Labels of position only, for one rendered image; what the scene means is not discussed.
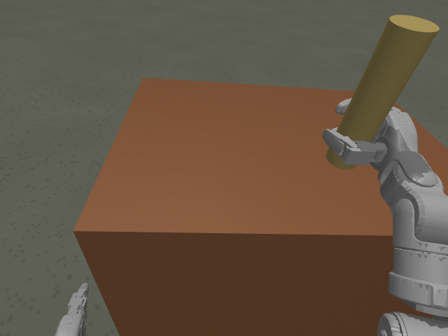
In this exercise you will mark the left robot hand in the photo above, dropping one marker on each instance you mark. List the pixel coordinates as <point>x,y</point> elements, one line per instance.
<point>73,324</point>

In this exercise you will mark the can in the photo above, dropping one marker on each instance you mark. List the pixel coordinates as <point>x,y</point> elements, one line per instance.
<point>404,41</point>

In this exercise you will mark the right robot arm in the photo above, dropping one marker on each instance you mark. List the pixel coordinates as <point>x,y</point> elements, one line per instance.
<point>419,207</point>

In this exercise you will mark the right robot hand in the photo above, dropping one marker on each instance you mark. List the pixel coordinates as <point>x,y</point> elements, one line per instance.
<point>396,134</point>

